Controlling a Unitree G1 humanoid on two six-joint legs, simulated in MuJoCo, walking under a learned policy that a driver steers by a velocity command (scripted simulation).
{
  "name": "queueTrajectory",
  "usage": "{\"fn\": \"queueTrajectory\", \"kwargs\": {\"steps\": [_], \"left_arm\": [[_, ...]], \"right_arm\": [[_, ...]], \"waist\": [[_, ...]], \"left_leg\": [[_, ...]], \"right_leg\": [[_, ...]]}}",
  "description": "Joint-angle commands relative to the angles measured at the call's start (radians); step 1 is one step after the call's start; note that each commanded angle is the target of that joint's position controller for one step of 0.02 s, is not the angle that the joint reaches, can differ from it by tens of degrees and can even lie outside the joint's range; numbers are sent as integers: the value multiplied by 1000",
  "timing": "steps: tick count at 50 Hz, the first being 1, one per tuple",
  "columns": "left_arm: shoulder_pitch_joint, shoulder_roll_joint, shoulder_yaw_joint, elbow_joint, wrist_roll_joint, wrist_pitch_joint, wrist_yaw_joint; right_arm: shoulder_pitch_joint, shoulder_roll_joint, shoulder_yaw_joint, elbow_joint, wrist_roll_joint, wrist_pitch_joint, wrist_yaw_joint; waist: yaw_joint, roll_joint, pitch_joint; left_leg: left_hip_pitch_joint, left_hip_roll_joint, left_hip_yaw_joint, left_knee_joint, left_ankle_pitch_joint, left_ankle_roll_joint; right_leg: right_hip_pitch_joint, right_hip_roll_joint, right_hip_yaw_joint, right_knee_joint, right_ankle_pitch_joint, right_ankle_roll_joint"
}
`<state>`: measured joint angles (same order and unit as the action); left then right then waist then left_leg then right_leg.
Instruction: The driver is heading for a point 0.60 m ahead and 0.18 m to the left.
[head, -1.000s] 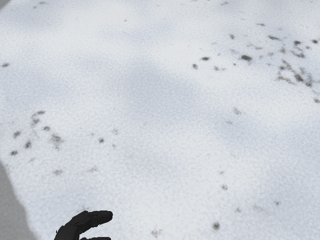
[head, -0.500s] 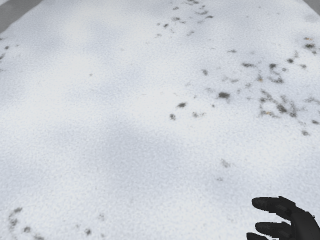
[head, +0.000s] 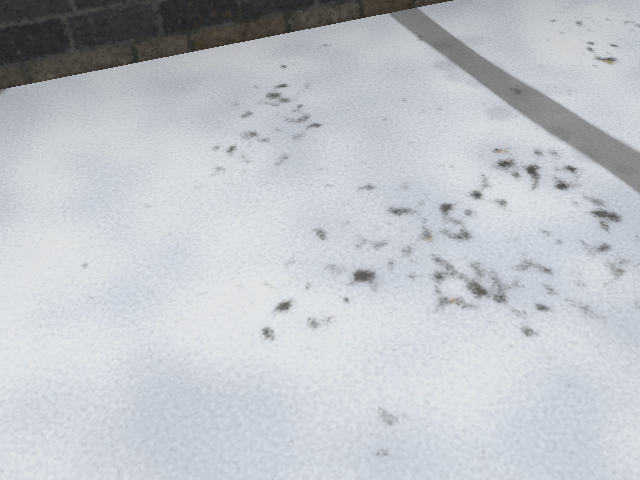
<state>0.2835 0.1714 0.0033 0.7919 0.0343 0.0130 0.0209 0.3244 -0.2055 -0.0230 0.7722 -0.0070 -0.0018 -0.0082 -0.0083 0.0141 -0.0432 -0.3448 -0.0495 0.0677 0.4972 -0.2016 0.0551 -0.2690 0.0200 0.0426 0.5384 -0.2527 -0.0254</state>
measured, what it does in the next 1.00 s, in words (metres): walks ahead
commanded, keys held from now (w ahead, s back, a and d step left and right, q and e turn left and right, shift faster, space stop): no key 0.40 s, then w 0.54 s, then w+q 0.06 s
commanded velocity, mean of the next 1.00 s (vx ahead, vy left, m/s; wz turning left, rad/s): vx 0.20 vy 0.00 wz -0.01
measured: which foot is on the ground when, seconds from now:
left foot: down 0.00-1.00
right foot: down 0.00-0.72, up 0.74-1.00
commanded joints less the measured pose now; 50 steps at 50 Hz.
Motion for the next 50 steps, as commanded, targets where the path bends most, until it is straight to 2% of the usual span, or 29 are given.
{"fn": "queueTrajectory", "kwargs": {"steps": [1, 2, 4, 6, 8, 13, 20, 21, 22, 24, 25, 27, 28, 29, 30, 31, 33, 35, 36, 37, 38, 39, 40, 42, 44, 47, 50], "left_arm": [[-92, 93, 13, -62, -12, -35, 12], [-74, 94, 15, -48, -14, -39, 12], [-36, 98, 19, -29, -22, -44, 15], [11, 98, 27, -15, -24, -39, 12], [40, 95, 30, 1, -19, -35, 11], [52, 91, 34, 22, -18, -45, 14], [61, 89, 35, 64, -19, -45, 19], [85, 83, 34, 79, -18, -44, 18], [96, 89, 38, 85, -14, -43, 16], [97, 105, 44, 79, -6, -41, 9], [97, 106, 44, 78, -11, -44, 6], [122, 106, 46, 86, -14, -55, 1], [147, 121, 52, 95, -15, -60, 1], [182, 152, 63, 107, -17, -65, 1], [183, 187, 77, 112, -17, -68, 1], [170, 191, 81, 111, -17, -69, 2], [131, 185, 83, 110, -20, -74, -2], [52, 156, 78, 94, -24, -80, -6], [1, 118, 66, 66, -30, -89, -10], [-17, 84, 57, 37, -28, -98, -16], [-44, 162, 75, 30, -2, -95, -16], [-37, 148, 74, 39, 5, -92, -23], [-26, 123, 67, 49, -2, -94, -33], [-40, 115, 67, 45, 3, -85, -49], [-55, 107, 64, 43, 10, -71, -58], [-175, 92, 53, -4, 7, -64, -63], [-309, 78, 38, -57, -3, -66, -68]], "right_arm": [[10, -37, -13, -59, -3, -11, 8], [17, -47, -15, -45, -7, -13, 10], [25, -80, -23, -35, -15, -23, 10], [25, -93, -27, -18, -10, -27, 5], [5, -77, -23, -11, -7, -25, -1], [0, -70, -25, 7, -6, -26, -13], [2, -69, -27, 39, -5, -23, -18], [15, -66, -26, 50, -5, -21, -17], [18, -80, -32, 55, -4, -17, -15], [12, -99, -40, 50, -5, -9, -7], [0, -100, -41, 45, -2, -9, -5], [-42, -87, -41, 28, 0, -21, 2], [-79, -77, -40, 14, -2, -29, 8], [-117, -66, -39, 0, -6, -39, 14], [-141, -59, -37, -10, -13, -48, 19], [-141, -67, -39, -14, -20, -56, 22], [-86, -65, -42, -8, -16, -68, 26], [67, -64, -49, 46, -9, -79, 24], [184, -129, -68, 75, -13, -88, 12], [308, -235, -99, 102, -19, -87, 6], [296, -196, -88, 111, -18, -75, 7], [213, -160, -74, 89, -21, -72, 8], [152, -137, -67, 72, -22, -74, 8], [114, -100, -49, 78, -13, -84, 8], [154, -95, -43, 109, -7, -93, 6], [201, -92, -35, 145, -2, -97, 4], [216, -97, -30, 163, -2, -97, 1]], "waist": [[-50, -187, 105], [-46, -170, 96], [-40, -129, 72], [-12, -35, 95], [5, 5, 100], [8, 10, 59], [1, -2, 58], [4, 3, 38], [4, 7, 54], [6, 9, 126], [10, 2, 156], [32, -39, 151], [48, -72, 137], [68, -123, 133], [71, -164, 165], [66, -155, 180], [19, -143, 184], [-64, -96, 157], [-124, 36, 126], [-163, 260, 88], [-133, 169, 124], [-79, 52, 149], [-47, 6, 140], [-17, 27, 136], [-13, 57, 129], [-22, 54, 135], [-41, 68, 161]], "left_leg": [[166, 52, -100, -33, -35, -11], [202, 57, -101, -55, 7, -17], [210, 95, -139, -99, 20, -16], [109, 116, -172, -147, -69, -4], [52, 122, -188, -184, -112, 2], [86, 127, -189, -184, -73, 8], [122, 132, -187, -175, -17, 17], [130, 125, -186, -182, -108, 21], [116, 111, -185, -175, -239, 32], [50, 116, -214, -184, -459, 61], [29, 123, -229, -182, -481, 71], [-9, 109, -217, -138, -400, 70], [-54, 79, -175, -85, -325, 57], [-120, 32, -106, 9, -233, 37], [-183, 15, -40, 77, -149, 29], [-195, 33, -38, 102, -133, 32], [-87, 51, -45, 63, -149, 46], [235, 34, -64, -58, -119, 56], [443, 142, -253, -165, -240, 89], [589, 350, -611, -326, -413, 178], [549, 419, -702, -338, -332, 211], [483, 392, -609, -320, -252, 205], [433, 359, -534, -334, -200, 183], [391, 290, -392, -371, -89, 145], [398, 256, -297, -362, 149, 136], [390, 232, -209, -358, 374, 138], [311, 199, -182, -359, 450, 132]], "right_leg": [[-230, -193, 252, -332, -263, -94], [-220, -150, 205, -315, -256, -66], [-173, -108, 154, -269, -201, -42], [-89, -79, 118, -212, -127, -47], [-26, -70, 100, -175, -61, -56], [11, -73, 95, -163, 11, -55], [23, -73, 86, -171, 62, -48], [32, -61, 78, -177, -30, -49], [14, -40, 66, -162, -158, -60], [-51, -35, 86, -162, -364, -93], [-66, -42, 103, -167, -391, -106], [-3, -72, 161, -210, -369, -131], [68, -110, 224, -261, -376, -150], [147, -177, 324, -333, -417, -180], [190, -252, 404, -384, -424, -210], [190, -285, 425, -392, -395, -225], [117, -278, 379, -357, -314, -214], [-72, -178, 232, -259, -206, -152], [-251, -85, 112, -68, -102, -102], [-428, 47, -63, 248, -123, -54], [-511, 25, -43, 413, -221, -60], [-507, -26, -9, 493, -174, -68], [-478, -55, 1, 511, -103, -70], [-455, -87, -22, 482, -23, -57], [-467, -83, -60, 480, 22, -37], [-502, -85, -98, 403, 93, -10], [-408, -60, -121, 207, 201, 2]]}}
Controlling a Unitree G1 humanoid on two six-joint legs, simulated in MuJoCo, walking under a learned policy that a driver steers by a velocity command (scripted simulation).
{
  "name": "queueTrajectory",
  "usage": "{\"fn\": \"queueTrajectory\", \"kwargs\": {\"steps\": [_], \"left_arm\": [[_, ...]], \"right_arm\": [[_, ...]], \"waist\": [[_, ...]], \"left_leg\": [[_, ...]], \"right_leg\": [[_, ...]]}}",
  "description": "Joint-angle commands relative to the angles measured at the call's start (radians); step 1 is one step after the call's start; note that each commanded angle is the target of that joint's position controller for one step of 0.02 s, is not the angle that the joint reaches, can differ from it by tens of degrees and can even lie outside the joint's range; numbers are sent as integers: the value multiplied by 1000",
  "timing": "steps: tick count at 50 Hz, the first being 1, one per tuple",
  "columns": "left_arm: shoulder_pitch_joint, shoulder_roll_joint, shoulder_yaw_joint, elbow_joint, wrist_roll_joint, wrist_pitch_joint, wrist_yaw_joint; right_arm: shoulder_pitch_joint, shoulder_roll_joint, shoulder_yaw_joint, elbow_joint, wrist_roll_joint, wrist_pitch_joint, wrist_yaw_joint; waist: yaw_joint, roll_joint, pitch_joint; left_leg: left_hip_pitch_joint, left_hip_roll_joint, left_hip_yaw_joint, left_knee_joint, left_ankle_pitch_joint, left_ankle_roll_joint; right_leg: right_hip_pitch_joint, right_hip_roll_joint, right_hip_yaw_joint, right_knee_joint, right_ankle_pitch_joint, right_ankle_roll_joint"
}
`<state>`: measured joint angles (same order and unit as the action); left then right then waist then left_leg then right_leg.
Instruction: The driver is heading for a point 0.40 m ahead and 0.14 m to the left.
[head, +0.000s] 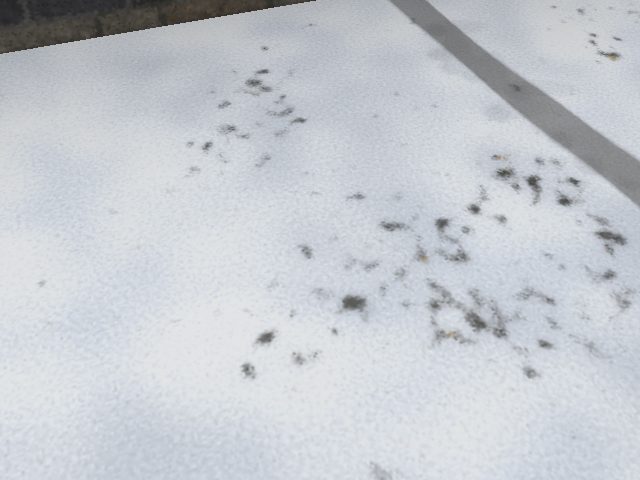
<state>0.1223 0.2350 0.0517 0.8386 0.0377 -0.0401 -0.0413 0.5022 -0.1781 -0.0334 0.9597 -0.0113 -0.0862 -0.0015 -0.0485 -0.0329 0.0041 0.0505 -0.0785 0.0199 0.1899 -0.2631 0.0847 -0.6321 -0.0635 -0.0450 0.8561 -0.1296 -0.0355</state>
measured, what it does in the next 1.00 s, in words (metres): walks ahead, turning left: right foot, then left foot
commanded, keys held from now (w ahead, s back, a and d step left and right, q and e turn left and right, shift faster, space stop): w+q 0.42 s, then no key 0.58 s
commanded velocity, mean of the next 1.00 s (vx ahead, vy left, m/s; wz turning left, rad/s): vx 0.31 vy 0.00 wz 0.27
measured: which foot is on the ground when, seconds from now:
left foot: down 0.00-0.18, up 0.20-0.64, down 0.66-1.00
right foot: up 0.00-0.16, down 0.18-0.66, up 0.68-1.00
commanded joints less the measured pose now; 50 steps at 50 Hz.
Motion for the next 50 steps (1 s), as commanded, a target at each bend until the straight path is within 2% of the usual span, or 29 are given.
{"fn": "queueTrajectory", "kwargs": {"steps": [1, 5, 7, 8, 9, 10, 11, 12, 14, 16, 19, 21, 23, 25, 28, 31, 32, 33, 34, 35, 36, 37, 38, 39, 40, 42, 45, 48, 50], "left_arm": [[-176, 19, -12, -115, -10, -12, -6], [-167, 55, -4, -131, -15, -15, 10], [7, 97, 17, -80, -12, -27, 31], [166, 131, 32, -36, -1, -39, 46], [323, 217, 54, -26, 25, -47, 63], [304, 273, 61, -41, 39, -42, 56], [224, 190, 50, -57, 2, -28, 52], [127, 119, 29, -63, -8, -30, 52], [91, 68, 17, -48, -13, -46, 50], [116, 49, 12, -23, -20, -63, 53], [160, 67, 19, 2, -23, -83, 51], [190, 67, 19, 18, -19, -83, 50], [199, 43, 11, 33, -14, -86, 51], [224, 54, 7, 57, -27, -89, 56], [259, 107, 8, 87, -33, -82, 61], [260, 118, 8, 113, -30, -59, 72], [258, 119, 8, 121, -34, -49, 75], [292, 110, 4, 126, -35, -42, 75], [341, 55, -11, 89, -39, -40, 76], [447, 1, -24, 109, -77, -19, 69], [400, 62, -4, 131, -51, 5, 69], [314, 42, -7, 106, -39, 9, 63], [263, 22, -12, 103, -25, 11, 62], [252, 28, -9, 105, -12, 19, 62], [285, 18, -10, 123, -5, 32, 60], [319, -1, -13, 149, -12, 48, 62], [269, -5, -18, 154, -15, 63, 73], [229, 7, -20, 161, -20, 69, 81], [244, -8, -26, 181, -20, 63, 82]], "right_arm": [[42, -136, -22, -20, 3, -13, -7], [12, -169, -26, -11, 1, -10, -12], [-15, -191, -32, -11, 0, -8, -12], [-24, -188, -32, -14, 1, -7, -10], [-4, -133, -20, -46, 4, -5, -6], [129, -26, -3, -58, 40, 6, -8], [56, -142, -30, -48, 6, 17, -10], [-35, -149, -38, -69, 0, 21, -1], [-80, -115, -37, -75, -13, 32, 13], [-69, -89, -36, -77, -24, 61, 28], [-159, -81, -36, -118, -26, 80, 41], [-230, -85, -36, -143, -23, 84, 47], [-289, -73, -27, -159, -23, 79, 50], [-356, -44, -13, -178, -27, 68, 50], [-387, -54, -9, -180, -30, 64, 46], [-330, -94, -17, -155, -39, 49, 32], [-248, -108, -23, -124, -47, 36, 27], [-160, -152, -34, -89, -59, 19, 19], [-61, -242, -52, -80, -69, 9, 8], [-65, -248, -53, -73, -20, 15, -1], [-97, -209, -45, -81, 17, 31, -5], [-186, -178, -33, -85, 15, 38, -12], [-251, -132, -17, -87, 10, 43, -18], [-288, -109, -9, -86, 11, 46, -24], [-302, -98, -4, -81, 6, 46, -27], [-297, -104, -3, -67, -6, 38, -23], [-289, -117, -4, -43, -12, 39, -20], [-272, -123, -7, -19, -13, 57, -21], [-283, -124, -8, -8, -5, 71, -23]], "waist": [[-4, 119, 115], [32, 110, 96], [109, 115, 0], [178, 92, -88], [215, -22, -232], [129, -211, -343], [124, -74, -251], [89, -26, -95], [52, -32, -2], [21, -47, 10], [17, -35, 36], [23, -27, 55], [28, -27, 87], [42, -20, 89], [53, -34, 60], [32, -73, 21], [-5, -52, -18], [-30, 16, -87], [-35, 161, -237], [4, 251, -409], [3, 93, -380], [21, 112, -225], [46, 81, -111], [70, 89, -59], [90, 97, -61], [106, 90, -86], [92, 128, -65], [68, 156, -32], [80, 128, -10]], "left_leg": [[-95, 231, -138, -51, 529, 101], [-57, 266, -164, 25, 703, 90], [-52, 245, -148, 238, 894, 60], [-148, 200, -124, 444, 785, 42], [-320, 138, -86, 744, 420, 34], [-610, -5, -43, 1066, -293, 9], [-680, 52, -95, 1133, -210, 25], [-689, 99, -91, 1103, -104, 26], [-621, 151, -83, 1021, -34, 15], [-576, 169, -71, 994, -26, 3], [-668, 189, -63, 958, 57, -9], [-737, 197, -59, 904, 131, -18], [-698, 173, -27, 748, 204, -31], [-590, 136, 33, 578, 281, -30], [-527, 102, 59, 460, 282, -18], [-450, 63, 62, 372, 181, 19], [-353, 44, 59, 283, 227, 34], [-188, 82, 23, 223, 467, 51], [94, 337, -198, 359, 1046, 112], [239, 532, -449, 336, 1296, 296], [134, 472, -374, 271, 1072, 275], [9, 427, -312, 196, 865, 245], [-112, 378, -257, 134, 737, 199], [-202, 337, -206, 95, 676, 165], [-265, 310, -161, 79, 656, 143], [-299, 287, -123, 71, 619, 136], [-328, 271, -123, 40, 352, 128], [-363, 270, -162, 5, 45, 119], [-397, 267, -178, 12, -70, 98]], "right_leg": [[-4, 34, -35, -160, 103, 11], [147, 66, -21, -268, 96, -26], [371, 114, -26, -315, 24, -56], [592, 84, 6, -354, 24, -79], [822, -167, 267, -378, -187, -117], [984, -426, 731, -517, -280, -233], [848, -370, 769, -602, -427, -223], [691, -325, 576, -627, -419, -187], [508, -238, 331, -677, -188, -135], [435, -210, 209, -706, -72, -120], [447, -209, 103, -751, -6, -132], [474, -199, 38, -758, 36, -132], [446, -149, -65, -726, 242, -122], [422, -135, -133, -680, 470, -108], [525, -166, -128, -623, 603, -108], [627, -176, -122, -476, 719, -93], [632, -156, -134, -354, 696, -76], [571, -111, -155, -190, 548, -45], [371, -52, -166, 83, 51, -16], [225, 91, -56, 332, -557, 8], [223, 52, 62, 344, -505, 9], [170, 40, 57, 333, -460, 10], [168, 11, 65, 264, -392, 15], [210, -1, 66, 203, -339, 22], [282, 6, 53, 172, -298, 27], [350, 24, 43, 110, -273, 30], [372, 25, 40, -47, -256, 30], [400, 34, 29, -158, -229, 26], [462, 42, 14, -280, -167, 16]]}}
